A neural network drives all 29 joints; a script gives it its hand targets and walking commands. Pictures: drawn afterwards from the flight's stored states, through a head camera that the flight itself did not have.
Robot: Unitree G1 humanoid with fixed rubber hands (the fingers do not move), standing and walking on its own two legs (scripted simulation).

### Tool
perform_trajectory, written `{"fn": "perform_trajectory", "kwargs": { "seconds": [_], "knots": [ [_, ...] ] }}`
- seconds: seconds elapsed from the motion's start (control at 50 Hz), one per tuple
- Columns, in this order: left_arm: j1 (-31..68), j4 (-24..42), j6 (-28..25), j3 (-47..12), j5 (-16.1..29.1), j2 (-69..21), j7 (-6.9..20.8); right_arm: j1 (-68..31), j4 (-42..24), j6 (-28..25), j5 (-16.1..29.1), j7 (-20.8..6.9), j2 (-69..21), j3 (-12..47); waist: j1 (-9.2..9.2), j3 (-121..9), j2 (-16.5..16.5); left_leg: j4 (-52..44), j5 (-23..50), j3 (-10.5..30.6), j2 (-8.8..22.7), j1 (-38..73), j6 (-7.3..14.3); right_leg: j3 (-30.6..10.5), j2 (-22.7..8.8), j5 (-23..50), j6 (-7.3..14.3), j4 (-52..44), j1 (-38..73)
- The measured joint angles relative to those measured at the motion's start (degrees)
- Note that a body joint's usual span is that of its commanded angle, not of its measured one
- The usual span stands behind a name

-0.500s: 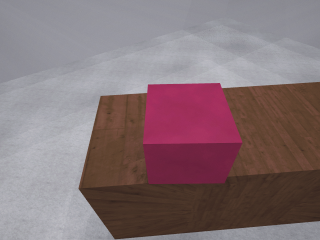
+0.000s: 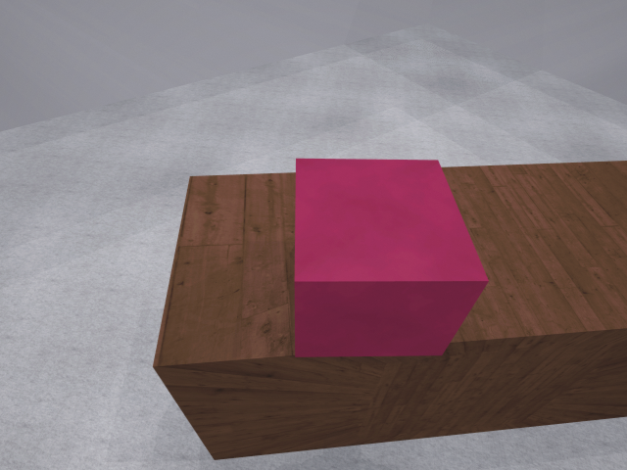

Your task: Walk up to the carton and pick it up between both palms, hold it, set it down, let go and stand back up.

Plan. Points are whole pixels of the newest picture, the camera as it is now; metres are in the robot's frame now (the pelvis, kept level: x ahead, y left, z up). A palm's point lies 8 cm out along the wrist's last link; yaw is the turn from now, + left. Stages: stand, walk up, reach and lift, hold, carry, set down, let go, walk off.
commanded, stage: walk up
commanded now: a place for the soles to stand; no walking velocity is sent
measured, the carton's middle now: (368, 256) +0.48 -0.09 -0.03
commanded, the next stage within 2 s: none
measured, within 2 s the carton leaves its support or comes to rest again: neither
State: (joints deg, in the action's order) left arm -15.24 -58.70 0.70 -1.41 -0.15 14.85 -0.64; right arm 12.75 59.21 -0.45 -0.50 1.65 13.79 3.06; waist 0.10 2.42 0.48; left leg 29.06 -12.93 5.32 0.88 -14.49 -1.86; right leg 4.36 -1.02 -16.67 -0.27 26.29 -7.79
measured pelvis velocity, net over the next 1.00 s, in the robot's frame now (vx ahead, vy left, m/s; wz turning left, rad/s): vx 0.02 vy -0.06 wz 0.05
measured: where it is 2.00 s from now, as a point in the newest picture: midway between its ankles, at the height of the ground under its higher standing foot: outside the picture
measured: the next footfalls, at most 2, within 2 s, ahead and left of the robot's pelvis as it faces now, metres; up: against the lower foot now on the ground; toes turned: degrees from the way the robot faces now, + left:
left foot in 1.10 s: +0.11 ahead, +0.05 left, +0.00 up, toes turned +3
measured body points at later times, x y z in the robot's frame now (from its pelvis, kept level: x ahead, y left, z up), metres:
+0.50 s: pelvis +0.00 +0.01 +0.00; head +0.00 +0.01 +0.45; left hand -0.01 +0.26 -0.15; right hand +0.03 -0.25 -0.15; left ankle +0.03 +0.14 -0.74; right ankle -0.03 -0.12 -0.74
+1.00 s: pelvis +0.02 -0.06 +0.00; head +0.05 -0.06 +0.45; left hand +0.00 +0.21 -0.14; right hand +0.05 -0.31 -0.15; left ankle +0.04 +0.08 -0.71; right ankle -0.03 -0.12 -0.74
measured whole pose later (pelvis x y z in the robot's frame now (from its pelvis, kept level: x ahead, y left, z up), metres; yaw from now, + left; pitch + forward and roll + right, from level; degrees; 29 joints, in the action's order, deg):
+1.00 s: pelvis +0.02 -0.06 +0.00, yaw +3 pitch -1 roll +0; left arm -19.3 -57.7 0.8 -0.6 -1.7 14.4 -1.5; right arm 16.3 58.2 0.4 -2.0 3.3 14.0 0.8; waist 0.6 3.8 1.2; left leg 42.0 -25.7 0.1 1.0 -20.9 0.7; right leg 7.9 1.7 -19.1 4.0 26.1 -6.5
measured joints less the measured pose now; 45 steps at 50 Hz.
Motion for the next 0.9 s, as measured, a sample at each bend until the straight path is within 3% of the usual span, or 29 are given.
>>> {"fn": "perform_trajectory", "kwargs": {
  "seconds": [0.24,0.62,0.74,0.82,0.86,0.9],
  "knots": [
    [-1.3,-2.6,-0.4,-0.6,-0.2,-0.1,-0.1,0.2,1.0,-0.2,0.1,-0.2,-0.2,-0.1,0.02,-0.4,-0.1,-1.4,0.8,-1.3,-0.8,0.7,0.9,-1.2,-1.0,0.6,-0.9,-0.5,-0.1],
    [-3.1,-5.0,-0.9,-1.1,-0.1,-1.4,-0.5,0.4,2.5,0.1,-0.2,-0.1,0.1,-0.2,0.11,-0.7,0.3,-2.4,1.1,-2.1,-0.2,1.7,0.4,-2.1,-0.5,0.6,-0.4,-0.1,-0.2],
    [-3.4,-2.7,0.4,0.7,-2.6,1.9,0.3,3.7,0.7,0.2,-1.2,1.1,-0.8,-1.5,-0.41,-0.8,-1.9,-0.8,-0.1,-1.2,0.0,0.0,0.0,-1.8,0.0,-5.6,0.1,5.9,-3.4],
    [-3.5,-1.3,-0.5,1.3,-2.8,2.9,0.3,5.0,0.9,0.8,-1.5,1.0,0.1,-2.4,-1.05,0.3,-1.5,0.3,-0.7,0.5,1.5,-0.8,-1.2,-0.1,1.7,-2.1,2.3,4.7,-3.0],
    [-3.6,-0.7,-1.0,1.3,-2.2,2.1,0.2,5.4,0.9,1.0,-1.5,0.8,1.1,-2.7,-1.31,0.6,0.0,2.2,-2.0,1.6,2.1,-1.7,0.3,1.3,2.7,-2.4,3.4,3.1,-1.8],
    [-3.7,-0.2,-0.9,1.2,-1.5,1.4,-0.1,5.6,0.7,1.3,-1.6,1.1,1.3,-2.7,-1.09,0.5,0.4,6.3,-7.3,0.0,1.4,-3.3,1.3,2.1,2.6,-2.5,3.9,2.0,-0.9]
  ]
}}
